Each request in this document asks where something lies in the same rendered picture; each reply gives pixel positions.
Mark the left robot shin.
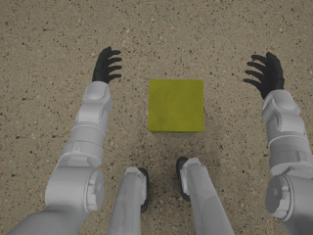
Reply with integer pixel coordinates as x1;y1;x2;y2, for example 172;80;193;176
118;166;145;205

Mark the robot left hand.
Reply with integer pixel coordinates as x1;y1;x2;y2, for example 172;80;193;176
92;46;122;84

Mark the robot right thigh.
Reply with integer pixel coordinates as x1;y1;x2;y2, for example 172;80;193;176
180;163;235;235

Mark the carton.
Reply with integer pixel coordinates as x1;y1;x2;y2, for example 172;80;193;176
148;79;204;133

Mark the right robot upper arm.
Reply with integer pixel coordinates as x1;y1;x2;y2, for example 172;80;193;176
264;173;313;235

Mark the robot right hand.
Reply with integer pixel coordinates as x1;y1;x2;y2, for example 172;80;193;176
244;52;285;100

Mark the robot right forearm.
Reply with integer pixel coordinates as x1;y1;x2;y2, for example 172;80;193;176
261;89;313;180

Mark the left robot upper arm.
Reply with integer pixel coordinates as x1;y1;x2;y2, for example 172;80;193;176
6;166;105;235

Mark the robot left forearm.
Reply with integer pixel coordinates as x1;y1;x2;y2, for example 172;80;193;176
45;81;112;206

